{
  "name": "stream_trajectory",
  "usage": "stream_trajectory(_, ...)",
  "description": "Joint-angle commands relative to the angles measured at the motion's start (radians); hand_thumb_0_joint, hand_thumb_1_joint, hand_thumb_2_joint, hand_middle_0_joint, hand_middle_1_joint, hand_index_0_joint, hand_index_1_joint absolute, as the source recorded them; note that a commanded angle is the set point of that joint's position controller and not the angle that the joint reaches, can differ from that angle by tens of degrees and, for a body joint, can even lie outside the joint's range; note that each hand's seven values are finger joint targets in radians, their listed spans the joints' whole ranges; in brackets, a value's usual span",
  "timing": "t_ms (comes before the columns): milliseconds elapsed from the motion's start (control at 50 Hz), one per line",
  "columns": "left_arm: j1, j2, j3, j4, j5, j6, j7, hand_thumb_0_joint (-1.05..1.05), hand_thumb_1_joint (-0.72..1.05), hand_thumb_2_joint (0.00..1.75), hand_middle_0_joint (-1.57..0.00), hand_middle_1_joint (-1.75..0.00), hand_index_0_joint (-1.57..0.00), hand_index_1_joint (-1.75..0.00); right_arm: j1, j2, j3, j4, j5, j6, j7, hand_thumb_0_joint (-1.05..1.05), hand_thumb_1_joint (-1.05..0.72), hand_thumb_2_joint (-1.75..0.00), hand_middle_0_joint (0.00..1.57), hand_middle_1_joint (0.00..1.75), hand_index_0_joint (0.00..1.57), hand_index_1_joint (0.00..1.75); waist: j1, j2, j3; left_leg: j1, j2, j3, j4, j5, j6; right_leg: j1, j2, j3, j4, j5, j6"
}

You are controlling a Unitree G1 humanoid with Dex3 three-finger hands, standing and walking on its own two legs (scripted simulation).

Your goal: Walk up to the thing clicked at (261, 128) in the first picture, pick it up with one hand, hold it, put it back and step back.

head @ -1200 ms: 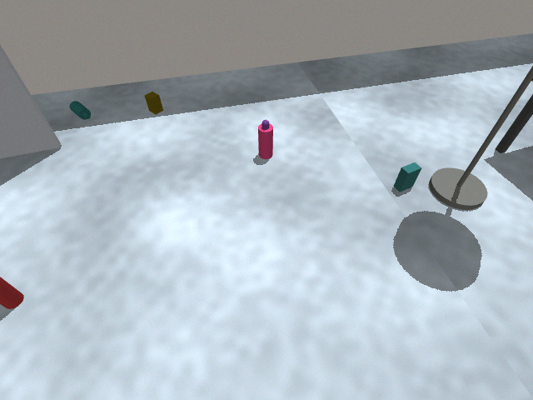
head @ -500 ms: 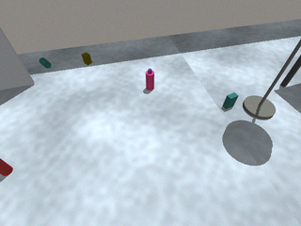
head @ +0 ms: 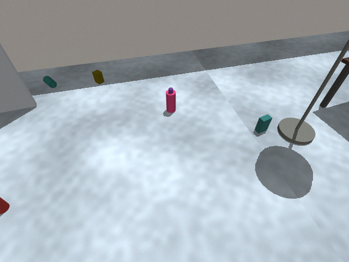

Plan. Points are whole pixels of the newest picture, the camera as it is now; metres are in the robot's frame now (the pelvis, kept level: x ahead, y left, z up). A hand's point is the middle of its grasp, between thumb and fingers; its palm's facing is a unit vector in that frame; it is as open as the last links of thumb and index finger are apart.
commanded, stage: walk up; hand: left
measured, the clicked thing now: (170, 99) +1.50 +0.13 -0.66
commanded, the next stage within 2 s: none
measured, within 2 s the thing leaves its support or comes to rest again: neither
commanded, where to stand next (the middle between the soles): +1.15 -0.05 m, yaw -3 degrees
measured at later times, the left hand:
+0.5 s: hand (99, 261) +0.16 +0.21 -0.14, palm faces +0.02 -0.93 -0.37, open 7.4 cm
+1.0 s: hand (122, 158) +0.48 +0.23 -0.14, palm faces -0.12 -0.92 -0.38, open 7.4 cm
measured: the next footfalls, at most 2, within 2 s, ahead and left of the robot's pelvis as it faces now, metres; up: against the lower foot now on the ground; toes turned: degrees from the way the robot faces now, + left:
right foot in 0.20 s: +0.14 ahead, -0.18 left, +0.00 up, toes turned -5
left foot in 0.62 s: +0.39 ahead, +0.08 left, +0.00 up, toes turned +5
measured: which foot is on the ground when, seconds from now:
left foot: down 0.00-0.20, up 0.22-0.60, down 0.62-1.00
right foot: up 0.00-0.18, down 0.20-0.66, up 0.68-1.00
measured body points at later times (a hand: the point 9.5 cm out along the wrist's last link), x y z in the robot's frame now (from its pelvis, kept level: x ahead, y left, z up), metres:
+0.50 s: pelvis +0.15 -0.06 +0.00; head +0.15 -0.07 +0.45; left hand +0.16 +0.26 -0.12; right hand +0.24 -0.39 -0.12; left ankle +0.28 +0.08 -0.71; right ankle +0.10 -0.17 -0.74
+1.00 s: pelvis +0.39 -0.05 -0.01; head +0.40 -0.06 +0.44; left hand +0.48 +0.28 -0.11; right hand +0.42 -0.38 -0.12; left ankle +0.35 +0.08 -0.74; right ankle +0.52 -0.21 -0.72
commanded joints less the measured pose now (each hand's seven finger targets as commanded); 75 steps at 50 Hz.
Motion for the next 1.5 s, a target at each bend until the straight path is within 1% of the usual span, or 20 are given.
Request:
stream_trajectory(0,-0.198,0.223,0.064,-0.186,0.005,-0.039,-0.013,0.0,0.9,0.9,-0.2,-0.3,-0.2,-0.3,0.068,-0.361,-0.118,-0.098,-0.017,-0.047,-0.007,0.0,-0.9,-0.9,0.2,0.3,0.2,0.3,-0.08,0.142,0.183,0.13,0.436,-0.506,-0.304,-0.348,0.251,-0.548,-0.091,0.069,0.304,-0.077,0.0)
stream_trajectory(100,0.01,0.244,0.077,-0.154,-0.007,-0.043,-0.053,0.0,0.9,0.9,-0.2,-0.3,-0.2,-0.3,-0.105,-0.34,-0.114,-0.19,-0.021,-0.046,0.009,0.0,-0.9,-0.9,0.2,0.3,0.2,0.3,0.037,0.226,0.056,-0.092,0.256,-0.173,-0.234,-0.255,0.15,-0.128,-0.095,-0.017,0.133,0.033,0.015)
stream_trajectory(160,0.295,0.307,0.119,-0.063,0.001,-0.059,-0.027,0.0,0.9,0.9,-0.2,-0.3,-0.2,-0.3,-0.101,-0.24,-0.085,-0.212,-0.028,-0.03,0.011,0.0,-0.9,-0.9,0.2,0.3,0.2,0.3,0.157,-0.09,-0.053,-0.431,0.076,0.036,0.262,-0.304,0.081,0.401,-0.005,-0.081,-0.002,0.104,0.022)
stream_trajectory(180,0.401,0.385,0.144,-0.062,0.012,-0.064,-0.007,0.0,0.9,0.9,-0.2,-0.3,-0.2,-0.3,-0.078,-0.161,-0.054,-0.23,-0.023,-0.03,0.014,0.0,-0.9,-0.9,0.2,0.3,0.2,0.3,0.209,-0.362,-0.038,-0.605,-0.036,0.075,0.611,-0.339,0.044,0.418,-0.174,0.214,-0.172,-0.241,-0.022)
stream_trajectory(200,0.299,0.421,0.13,-0.129,0.015,-0.072,-0.003,0.0,0.9,0.9,-0.2,-0.3,-0.2,-0.3,-0.086,-0.192,-0.062,-0.253,-0.001,-0.026,0.012,0.0,-0.9,-0.9,0.2,0.3,0.2,0.3,0.15,-0.298,0.002,-0.627,-0.065,-0.078,0.736,-0.239,0.011,0.229,-0.407,0.69,-0.444,-0.55,-0.143)
stream_trajectory(220,0.164,0.435,0.121,-0.177,-0.007,-0.075,-0.003,0.0,0.9,0.9,-0.2,-0.3,-0.2,-0.3,-0.099,-0.282,-0.085,-0.234,-0.001,-0.025,0.01,0.0,-0.9,-0.9,0.2,0.3,0.2,0.3,0.095,-0.124,0.126,-0.596,0.03,-0.167,0.748,-0.133,0.007,0.07,-0.446,0.718,-0.469,-0.595,-0.2)
stream_trajectory(320,0.079,0.318,0.091,-0.202,-0.026,-0.094,0.005,0.0,0.9,0.9,-0.2,-0.3,-0.2,-0.3,0.076,-0.278,-0.09,-0.151,0.014,-0.026,0.037,0.0,-0.9,-0.9,0.2,0.3,0.2,0.3,0.007,-0.088,0.102,-0.434,0.073,-0.124,0.587,0.091,-0.013,0.007,-0.266,0.243,-0.388,-0.15,-0.142)
stream_trajectory(520,0.159,0.328,0.091,-0.236,-0.025,-0.093,0.0,0.0,0.9,0.9,-0.2,-0.3,-0.2,-0.3,-0.106,-0.23,-0.088,-0.26,-0.003,-0.037,0.062,0.0,-0.9,-0.9,0.2,0.3,0.2,0.3,0.061,-0.055,0.099,-0.292,0.085,0.036,0.151,0.224,-0.014,0.062,-0.237,0.042,-0.275,0.18,-0.151)
stream_trajectory(580,0.166,0.324,0.076,-0.244,-0.028,-0.085,0.005,0.0,0.9,0.9,-0.2,-0.3,-0.2,-0.3,0.008,-0.249,-0.104,-0.231,-0.004,-0.047,0.046,0.0,-0.9,-0.9,0.2,0.3,0.2,0.3,-0.013,0.014,0.049,-0.036,0.02,0.085,0.092,0.164,0.015,-0.024,-0.204,-0.017,-0.036,0.409,-0.125)
stream_trajectory(600,0.199,0.28,0.059,-0.251,-0.029,-0.08,0.008,0.0,0.9,0.9,-0.2,-0.3,-0.2,-0.3,0.166,-0.297,-0.123,-0.194,-0.015,-0.055,0.034,0.0,-0.9,-0.9,0.2,0.3,0.2,0.3,-0.081,0.128,-0.051,0.178,0.024,0.049,0.055,0.071,0.065,-0.105,-0.13,-0.074,0.247,0.461,-0.092)
stream_trajectory(640,0.236,0.256,0.055,-0.264,-0.051,-0.08,0.024,0.0,0.9,0.9,-0.2,-0.3,-0.2,-0.3,0.293,-0.429,-0.162,-0.218,-0.002,-0.06,0.017,0.0,-0.9,-0.9,0.2,0.3,0.2,0.3,-0.131,0.29,-0.186,0.387,0.432,-0.701,-0.18,-0.252,0.255,-0.477,0.07,0.001,0.695,-0.127,-0.022)
stream_trajectory(760,0.252,0.259,0.054,-0.203,-0.037,-0.068,-0.009,0.0,0.9,0.9,-0.2,-0.3,-0.2,-0.3,0.083,-0.296,-0.099,-0.286,0.029,-0.069,0.009,0.0,-0.9,-0.9,0.2,0.3,0.2,0.3,-0.011,0.152,0.035,-0.055,0.263,-0.137,-0.198,0.05,0.168,-0.336,-0.1,0.039,0.529,0.098,0.02)
stream_trajectory(920,0.082,0.239,0.066,-0.242,-0.021,-0.068,-0.048,0.0,0.9,0.9,-0.2,-0.3,-0.2,-0.3,0.072,-0.327,-0.101,-0.311,0.023,-0.079,0.021,0.0,-0.9,-0.9,0.2,0.3,0.2,0.3,-0.017,0.133,0.074,-0.115,0.25,-0.049,-0.211,-0.088,0.174,-0.247,-0.116,-0.053,0.135,0.295,0.024)
stream_trajectory(1020,0.205,0.275,0.089,-0.198,-0.016,-0.085,-0.028,0.0,0.9,0.9,-0.2,-0.3,-0.2,-0.3,0.072,-0.293,-0.081,-0.308,0.016,-0.063,0.014,0.0,-0.9,-0.9,0.2,0.3,0.2,0.3,0.074,0.004,-0.003,-0.203,0.188,0.028,0.134,0.077,0.114,0.088,-0.049,-0.1,0.052,0.188,-0.003)
stream_trajectory(1080,0.309,0.439,0.118,-0.205,-0.031,-0.103,0.004,0.0,0.9,0.9,-0.2,-0.3,-0.2,-0.3,0.11,-0.277,-0.064,-0.309,0.018,-0.053,0.002,0.0,-0.9,-0.9,0.2,0.3,0.2,0.3,0.11,-0.224,-0.036,-0.578,0.006,-0.002,0.788,-0.195,0.018,0.28,-0.451,0.662,-0.263,-0.027,-0.232)
stream_trajectory(1200,0.164,0.318,0.078,-0.258,-0.045,-0.107,0.02,0.0,0.9,0.9,-0.2,-0.3,-0.2,-0.3,0.168,-0.259,-0.068,-0.233,0.027,-0.033,0.018,0.0,-0.9,-0.9,0.2,0.3,0.2,0.3,0.012,-0.155,0.008,-0.412,0.076,-0.05,0.603,0.028,-0.011,0.072,-0.27,0.133,-0.207,0.432,-0.181)
stream_trajectory(1340,0.152,0.331,0.082,-0.293,-0.03,-0.106,0.014,0.0,0.9,0.9,-0.2,-0.3,-0.2,-0.3,0.021,-0.226,-0.077,-0.281,0.013,-0.041,0.048,0.0,-0.9,-0.9,0.2,0.3,0.2,0.3,0.037,-0.103,0.037,-0.294,0.076,0.035,0.225,0.186,-0.015,0.001,-0.26,0.028,-0.198,0.284,-0.172)
stream_trajectory(1400,0.112,0.342,0.078,-0.302,-0.027,-0.096,0.013,0.0,0.9,0.9,-0.2,-0.3,-0.2,-0.3,0.094,-0.233,-0.09,-0.256,0.013,-0.049,0.046,0.0,-0.9,-0.9,0.2,0.3,0.2,0.3,-0.03,-0.068,0.005,-0.069,0.052,0.069,0.156,0.224,0.004,-0.116,-0.259,0.012,-0.103,0.188,-0.139)
stream_trajectory(1440,0.153,0.261,0.044,-0.303,-0.024,-0.091,0.014,0.0,0.9,0.9,-0.2,-0.3,-0.2,-0.3,0.278,-0.322,-0.126,-0.199,0.003,-0.06,0.026,0.0,-0.9,-0.9,0.2,0.3,0.2,0.3,-0.123,0.177,-0.076,0.221,0.069,-0.026,0.079,0.014,0.056,-0.285,-0.141,-0.089,0.31,0.247,-0.086)
stream_trajectory(1480,0.191,0.28,0.048,-0.294,-0.036,-0.079,0.029,0.0,0.9,0.9,-0.2,-0.3,-0.2,-0.3,0.285,-0.437,-0.148,-0.247,0.03,-0.066,0.011,0.0,-0.9,-0.9,0.2,0.3,0.2,0.3,-0.114,0.253,-0.089,0.227,0.44,-0.707,-0.193,-0.266,0.226,-0.524,0.004,0.008,0.695,-0.139,-0.027)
